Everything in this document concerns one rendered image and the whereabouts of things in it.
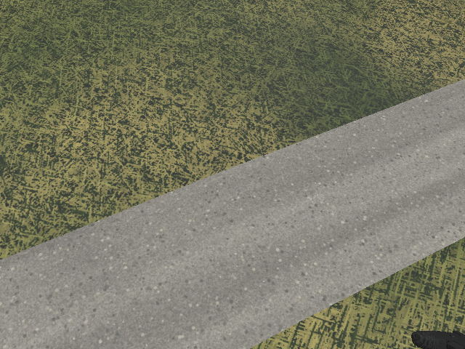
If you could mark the robot right hand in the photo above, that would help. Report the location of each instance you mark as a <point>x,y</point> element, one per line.
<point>438,340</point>

